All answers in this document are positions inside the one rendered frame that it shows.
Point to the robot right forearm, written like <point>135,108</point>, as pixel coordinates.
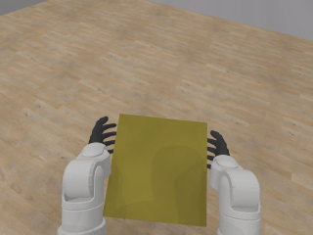
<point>239,194</point>

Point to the robot right hand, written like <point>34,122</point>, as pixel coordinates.
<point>219,143</point>

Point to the robot left forearm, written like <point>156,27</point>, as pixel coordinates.
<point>83,192</point>

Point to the carton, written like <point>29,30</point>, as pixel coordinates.
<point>158,171</point>

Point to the robot left hand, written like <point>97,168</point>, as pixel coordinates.
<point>98,136</point>

